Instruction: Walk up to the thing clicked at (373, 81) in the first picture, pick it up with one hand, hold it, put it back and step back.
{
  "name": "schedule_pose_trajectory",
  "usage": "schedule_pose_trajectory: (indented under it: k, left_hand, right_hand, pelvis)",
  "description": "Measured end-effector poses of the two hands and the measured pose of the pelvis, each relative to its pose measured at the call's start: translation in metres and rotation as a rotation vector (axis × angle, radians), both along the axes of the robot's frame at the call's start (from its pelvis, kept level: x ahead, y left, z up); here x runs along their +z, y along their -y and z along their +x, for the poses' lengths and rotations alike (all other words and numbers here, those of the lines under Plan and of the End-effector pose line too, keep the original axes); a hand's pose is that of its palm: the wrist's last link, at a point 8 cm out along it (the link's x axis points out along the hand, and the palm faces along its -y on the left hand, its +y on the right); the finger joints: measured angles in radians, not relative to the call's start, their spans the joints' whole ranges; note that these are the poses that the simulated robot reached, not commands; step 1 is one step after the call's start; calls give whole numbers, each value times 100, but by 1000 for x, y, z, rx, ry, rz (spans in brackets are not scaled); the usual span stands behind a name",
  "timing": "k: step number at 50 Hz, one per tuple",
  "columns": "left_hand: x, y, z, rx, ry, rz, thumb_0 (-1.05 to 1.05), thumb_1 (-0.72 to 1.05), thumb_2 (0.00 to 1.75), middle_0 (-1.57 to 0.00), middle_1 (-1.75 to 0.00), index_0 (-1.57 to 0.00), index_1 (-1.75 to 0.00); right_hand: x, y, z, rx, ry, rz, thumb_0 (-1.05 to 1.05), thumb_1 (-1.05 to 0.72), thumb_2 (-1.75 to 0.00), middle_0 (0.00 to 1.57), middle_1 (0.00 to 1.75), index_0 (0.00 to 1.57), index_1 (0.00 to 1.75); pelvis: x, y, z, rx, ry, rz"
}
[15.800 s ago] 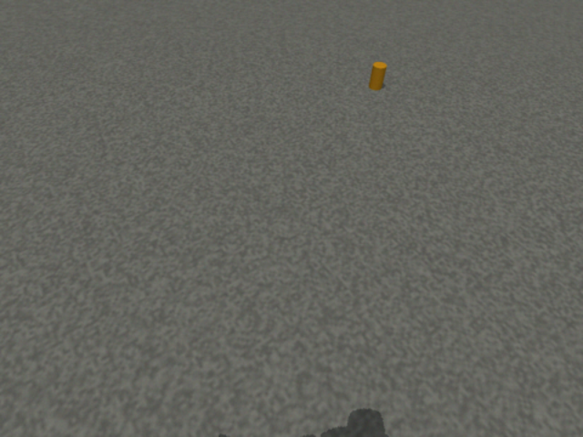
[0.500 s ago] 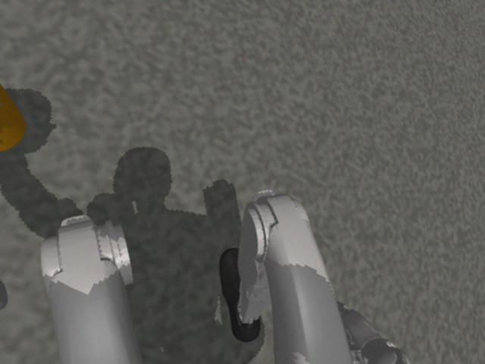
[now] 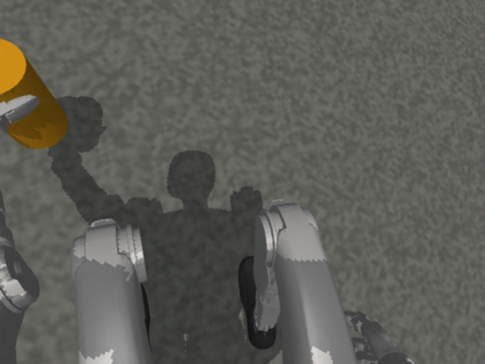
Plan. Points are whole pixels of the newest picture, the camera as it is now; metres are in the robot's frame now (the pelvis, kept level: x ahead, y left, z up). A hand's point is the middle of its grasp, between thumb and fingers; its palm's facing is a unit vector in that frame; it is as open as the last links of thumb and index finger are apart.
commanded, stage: settle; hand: left
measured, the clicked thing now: (17, 100) +0.50 +0.29 -0.10
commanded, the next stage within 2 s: lift in 0.50 s
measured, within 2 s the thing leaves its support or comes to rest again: neither
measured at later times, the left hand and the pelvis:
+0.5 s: hand out of the picture +0.50 +0.30 -0.01, palm faces +0.35 -0.94 -0.04, open 7.8 cm; pelvis +0.00 +0.00 +0.01, yaw +1 degrees
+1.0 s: hand out of the picture +0.48 +0.29 +0.03, palm faces +0.31 -0.95 -0.06, open 7.4 cm; pelvis +0.00 +0.00 +0.04, yaw +3 degrees
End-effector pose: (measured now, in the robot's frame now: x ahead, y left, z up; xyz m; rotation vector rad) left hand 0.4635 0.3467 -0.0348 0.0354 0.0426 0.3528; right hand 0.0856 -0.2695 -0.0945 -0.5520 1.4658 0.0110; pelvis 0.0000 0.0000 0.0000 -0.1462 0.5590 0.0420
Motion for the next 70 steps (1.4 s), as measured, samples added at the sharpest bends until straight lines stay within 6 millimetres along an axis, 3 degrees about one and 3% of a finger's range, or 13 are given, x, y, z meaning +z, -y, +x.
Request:
schedule_pose_trajectory:
  k: [20, 31, 43, 55, 62, 70]
  left_hand:
    - [25, 8, 0, 7, 8, 2, 4, -56, 96, -62, -109, -126, -142]
    - [28, 11, -3, -1, -6, 1, 4, -55, 97, -60, -109, -125, -141]
    - [44, 14, -9, -38, -10, 23, 4, -55, 93, -62, -110, -132, -144]
    - [86, 18, -33, -45, -34, 30, 3, -54, 94, -60, -110, -133, -145]
    - [122, 23, -48, -41, -25, 19, 3, -53, 94, -59, -110, -133, -145]
    - [177, 30, -61, -32, -28, 17, 3, -50, 94, -57, -108, -130, -143]
  right_hand:
    - [9, 4, -5, -35, 22, 6, 0, -90, -90, 20, 30, 21, 30]
    - [9, 3, -5, -40, 29, 15, 0, -90, -90, 20, 30, 21, 30]
    - [13, 1, -3, -71, 54, 29, 0, -92, -90, 20, 30, 21, 30]
    - [42, -4, 19, -96, 144, 64, 1, -92, -90, 20, 30, 21, 30]
    - [74, -11, 45, -86, 227, 81, 1, -92, -90, 20, 30, 21, 30]
    - [121, -21, 76, -80, 318, 108, 1, -91, -90, 20, 30, 21, 30]
  pelvis:
    - [13, 3, -1, 7, -18, 22]
    - [16, 3, -2, 10, -17, 28]
    - [24, 3, -2, 16, -24, 37]
    - [60, 3, 1, 26, -40, 51]
    - [93, 3, 4, 32, -42, 55]
    - [140, 0, 11, 41, -20, 61]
